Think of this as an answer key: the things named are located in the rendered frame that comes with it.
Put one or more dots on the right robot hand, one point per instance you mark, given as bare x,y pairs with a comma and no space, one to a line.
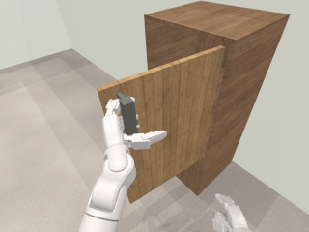
234,218

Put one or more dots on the cupboard door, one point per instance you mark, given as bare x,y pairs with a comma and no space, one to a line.
176,97

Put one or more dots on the robot left forearm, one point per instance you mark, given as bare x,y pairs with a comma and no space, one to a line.
108,197

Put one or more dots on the handle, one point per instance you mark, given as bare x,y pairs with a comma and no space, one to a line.
127,106

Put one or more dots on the left robot hand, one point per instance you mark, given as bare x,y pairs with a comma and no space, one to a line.
113,126

